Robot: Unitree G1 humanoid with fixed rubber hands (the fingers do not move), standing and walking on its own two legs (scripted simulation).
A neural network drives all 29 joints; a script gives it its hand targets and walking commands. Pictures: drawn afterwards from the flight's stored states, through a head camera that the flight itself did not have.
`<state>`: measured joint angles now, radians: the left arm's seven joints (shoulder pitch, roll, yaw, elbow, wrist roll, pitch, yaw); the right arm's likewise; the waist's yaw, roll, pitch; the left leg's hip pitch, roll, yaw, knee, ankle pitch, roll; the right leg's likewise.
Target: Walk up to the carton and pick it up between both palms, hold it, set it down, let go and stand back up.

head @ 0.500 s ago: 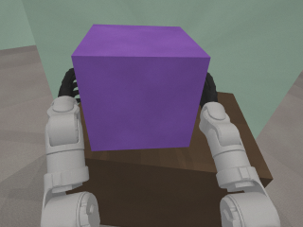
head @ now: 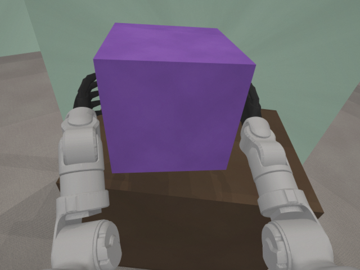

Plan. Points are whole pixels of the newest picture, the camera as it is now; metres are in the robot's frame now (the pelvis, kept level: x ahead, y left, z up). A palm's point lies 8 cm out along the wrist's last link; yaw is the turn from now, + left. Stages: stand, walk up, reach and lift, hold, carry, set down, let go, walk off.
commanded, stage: hold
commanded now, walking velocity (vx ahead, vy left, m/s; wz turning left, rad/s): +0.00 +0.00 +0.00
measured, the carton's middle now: (169, 94) +0.46 +0.00 +0.20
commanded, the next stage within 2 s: set down in 1.76 s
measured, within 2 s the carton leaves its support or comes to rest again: neither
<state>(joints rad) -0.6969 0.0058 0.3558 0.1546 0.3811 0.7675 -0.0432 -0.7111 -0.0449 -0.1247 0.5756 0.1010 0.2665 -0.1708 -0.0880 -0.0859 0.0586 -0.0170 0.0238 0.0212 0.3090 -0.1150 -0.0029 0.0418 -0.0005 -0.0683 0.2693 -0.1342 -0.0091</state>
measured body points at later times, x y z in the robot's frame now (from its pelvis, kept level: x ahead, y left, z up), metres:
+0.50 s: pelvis +0.01 +0.00 +0.00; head -0.04 +0.03 +0.44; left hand +0.37 +0.18 +0.21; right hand +0.37 -0.16 +0.20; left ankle +0.05 +0.12 -0.75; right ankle +0.02 -0.11 -0.75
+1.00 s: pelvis -0.01 +0.00 +0.00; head -0.05 +0.03 +0.45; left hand +0.38 +0.18 +0.20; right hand +0.37 -0.17 +0.20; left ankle +0.05 +0.12 -0.75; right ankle +0.02 -0.11 -0.75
